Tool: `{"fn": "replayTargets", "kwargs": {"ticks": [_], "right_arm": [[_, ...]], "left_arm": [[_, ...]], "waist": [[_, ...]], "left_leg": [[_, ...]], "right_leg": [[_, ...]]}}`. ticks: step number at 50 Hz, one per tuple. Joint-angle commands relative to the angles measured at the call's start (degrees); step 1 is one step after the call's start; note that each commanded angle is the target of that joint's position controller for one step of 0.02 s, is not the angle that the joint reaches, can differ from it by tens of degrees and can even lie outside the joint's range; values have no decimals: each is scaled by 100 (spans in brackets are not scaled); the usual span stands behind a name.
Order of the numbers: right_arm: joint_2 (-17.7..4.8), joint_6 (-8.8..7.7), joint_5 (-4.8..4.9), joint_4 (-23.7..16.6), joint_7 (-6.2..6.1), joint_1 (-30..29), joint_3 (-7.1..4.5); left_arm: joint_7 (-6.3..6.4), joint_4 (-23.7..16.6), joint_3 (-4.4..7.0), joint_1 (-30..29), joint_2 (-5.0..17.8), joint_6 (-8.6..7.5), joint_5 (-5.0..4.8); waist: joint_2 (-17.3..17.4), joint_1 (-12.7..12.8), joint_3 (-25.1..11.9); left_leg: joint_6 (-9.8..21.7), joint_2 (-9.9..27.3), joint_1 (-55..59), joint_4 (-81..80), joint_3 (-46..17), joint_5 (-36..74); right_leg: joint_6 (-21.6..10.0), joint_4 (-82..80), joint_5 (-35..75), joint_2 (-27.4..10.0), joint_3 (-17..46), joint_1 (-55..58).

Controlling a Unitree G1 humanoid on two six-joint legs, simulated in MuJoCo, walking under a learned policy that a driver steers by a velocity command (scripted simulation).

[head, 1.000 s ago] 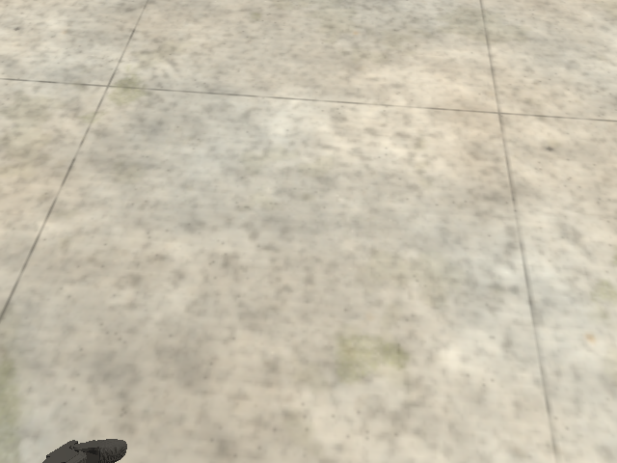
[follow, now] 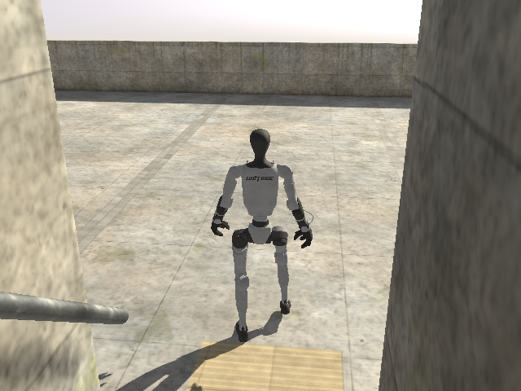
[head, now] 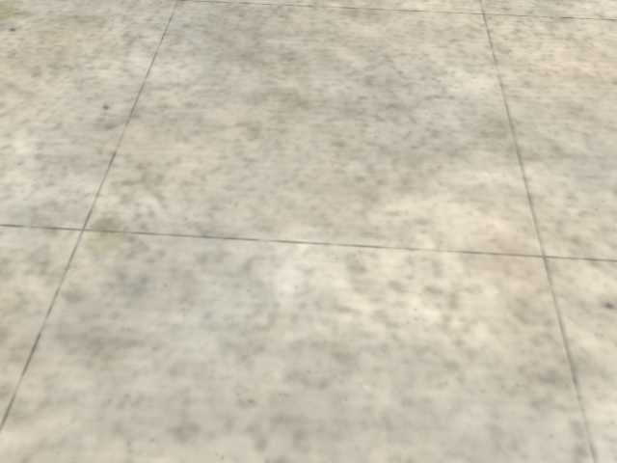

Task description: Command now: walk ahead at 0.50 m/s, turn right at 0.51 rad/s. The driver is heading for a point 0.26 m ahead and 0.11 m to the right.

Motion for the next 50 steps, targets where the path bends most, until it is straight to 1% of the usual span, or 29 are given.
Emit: {"fn": "replayTargets", "kwargs": {"ticks": [1, 4, 6, 7, 8, 9, 10, 11, 12, 13, 14, 15, 16, 18, 19, 22, 24, 26, 28, 29, 30, 31, 32, 33, 34, 35, 37, 41, 50], "right_arm": [[-864, -100, 41, -411, -63, -496, -193], [-1055, -29, 131, -276, -74, -271, -263], [-1134, 61, 187, -187, -77, -221, -283], [-1231, 104, 220, -165, -94, -230, -301], [-1308, 140, 264, -157, -115, -286, -312], [-1240, 163, 280, -147, -127, -283, -275], [-1002, 125, 132, -220, -135, -101, -174], [-274, 36, -122, -420, -46, 534, 95], [-707, -32, 22, -132, 16, 628, 66], [-957, -8, 302, -241, 38, 144, -12], [-906, 24, 278, -308, -25, -249, 20], [-882, 99, 159, -279, -110, -497, 13], [-883, 220, 129, -258, -155, -431, -6], [-701, 380, 82, -174, -212, -128, 6], [-615, 410, 65, -147, -237, -61, 24], [-445, 444, 26, -134, -255, -289, 92], [-504, 487, 56, -124, -237, -499, 87], [-562, 527, 71, -136, -222, -707, 70], [-519, 525, 38, -117, -201, -758, 73], [-488, 509, -17, -84, -185, -720, 85], [-596, 489, -86, -95, -181, -727, 79], [-861, 477, -104, -156, -197, -757, 47], [-1075, 495, -25, -73, -199, -967, -26], [-713, 484, 0, -78, -154, -1029, 23], [-531, 457, -39, -43, -138, -1033, 80], [-514, 427, -57, -24, -134, -1073, 96], [-511, 363, -25, 67, -144, -990, 102], [-530, 360, 17, 242, -188, -875, 104], [-484, 439, 34, 626, -217, -932, 114]], "left_arm": [[-116, -442, -69, -327, -6, -44, 22], [-209, -683, -75, -794, 54, -24, 7], [-248, -820, -53, -931, 105, -30, 63], [-258, -848, -7, -802, 187, -40, 102], [-259, -768, 76, -371, 326, -56, 138], [-223, -530, 225, 444, 581, -68, 149], [-112, -401, 368, 1071, 1055, -41, 157], [-14, -514, 345, 915, 1579, -46, 286], [-35, -659, 227, 1147, 1232, -37, 247], [-82, -530, 180, 1019, 1011, -24, 227], [-86, -504, 128, 620, 770, -37, 112], [-53, -527, 43, 238, 504, -34, 76], [-45, -548, -15, -21, 397, -33, 129], [-48, -539, -4, -287, 428, -82, 255], [-39, -503, -4, -358, 425, -115, 278], [36, -361, -12, -436, 398, -105, 262], [68, -260, -25, -392, 387, -56, 271], [66, -150, -56, -337, 337, -10, 276], [52, -62, -109, -363, 243, 30, 233], [45, -16, -151, -344, 151, 42, 202], [37, 66, -197, -152, 37, 32, 225], [32, 109, -208, 58, 2, 12, 299], [27, 152, -191, 380, -44, 7, 265], [56, 173, -183, 72, 91, 41, 279], [81, 139, -146, -138, 176, 87, 241], [108, 163, -150, -181, 128, 133, 223], [118, 214, -150, -138, 101, 171, 247], [113, 373, -138, -151, 58, 127, 196], [171, 809, -117, -131, 78, 169, 161]], "waist": [[590, 110, 218], [571, -31, 384], [580, 1, 444], [696, 116, 284], [778, 384, -33], [651, 799, -493], [135, 995, -1011], [-1404, 376, -1776], [-670, 792, -3098], [-477, 818, -2537], [-147, 696, -1706], [43, 569, -1185], [-35, 328, -950], [-100, 44, -905], [-110, -21, -905], [-205, 21, -931], [-266, 128, -872], [-297, 223, -687], [-262, 172, -501], [-189, 107, -420], [-27, 149, -359], [392, 349, -326], [1149, 684, -281], [1042, 447, -196], [927, 381, -112], [848, 375, -75], [728, 338, -125], [477, 258, -294], [256, 253, -190]], "left_leg": [[851, 1510, -196, -746, -393, 1520], [747, 1679, 229, -657, -186, 1433], [656, 1717, 427, -206, -66, 2575], [586, 1703, 522, 211, -15, 3653], [462, 1593, 562, 853, 69, 4519], [269, 1322, 314, 1892, 240, 4656], [-65, 994, -816, 3355, 339, 3037], [-516, 122, -3022, 5675, 7, -2576], [-518, 105, -2868, 6405, -1313, -2959], [-484, 281, -3294, 6481, -1295, -2516], [-422, 539, -3577, 6016, -1140, -2054], [-425, 682, -3425, 5631, -1128, -1698], [-425, 757, -2894, 5393, -1155, -1490], [-460, 683, -2128, 4939, -1092, -1145], [-473, 658, -1955, 4584, -1080, -1010], [-459, 642, -1646, 3493, -1104, -429], [-441, 608, -1469, 2996, -1107, -112], [-400, 562, -1329, 2544, -1107, -87], [-298, 466, -994, 1802, -1019, 54], [-224, 419, -681, 1257, -962, 387], [-136, 622, -407, 985, -1197, 890], [9, 992, -256, 938, -1535, 1560], [215, 1001, -630, 979, -1540, 671], [175, 811, -1154, 781, -1485, -268], [52, 707, -1343, 718, -1402, -497], [-52, 627, -1335, 756, -1315, -286], [-115, 564, -1083, 915, -1224, 190], [-90, 519, -760, 1104, -1163, 827], [-89, 406, -632, 1076, -1065, 945]], "right_leg": [[-55, -855, 764, -87, -76, 202], [-222, -1426, 546, -47, -265, 222], [-372, -1785, 59, 153, -464, 475], [-466, -1891, -206, 358, -623, 847], [-577, -2149, -180, 613, -779, 1508], [-733, -2622, 482, 899, -869, 2700], [-953, -2482, 2546, 352, -122, 4266], [-2100, -2190, 5067, -1472, 2364, 6202], [-2560, -2486, 5412, -1863, 3045, 6357], [-2456, -2743, 4661, -1599, 2353, 5930], [-2070, -2895, 3757, -1226, 1763, 5127], [-1827, -3106, 3226, -996, 1436, 4298], [-1725, -3322, 3139, -841, 1151, 3486], [-1689, -3614, 3141, -721, 772, 2622], [-1682, -3672, 3223, -666, 606, 2454], [-1569, -3764, 2718, -543, 353, 2376], [-1510, -3891, 1722, -520, 397, 2364], [-1449, -3969, 609, -515, 541, 2328], [-1285, -3872, -436, -419, 629, 2255], [-1089, -3773, -901, -276, 613, 2164], [-830, -3635, -1193, -93, 593, 2068], [-598, -3288, -1498, 232, 391, 1942], [-425, -3293, -1507, 586, -3, 2062], [-321, -3137, -1236, 613, -129, 2522], [-345, -3070, -1086, 572, -118, 2653], [-401, -3063, -975, 507, -59, 2673], [-447, -3080, -692, 458, 6, 2645], [-441, -2983, -30, 431, -10, 2788], [-417, -3005, 314, 398, -8, 2993]]}}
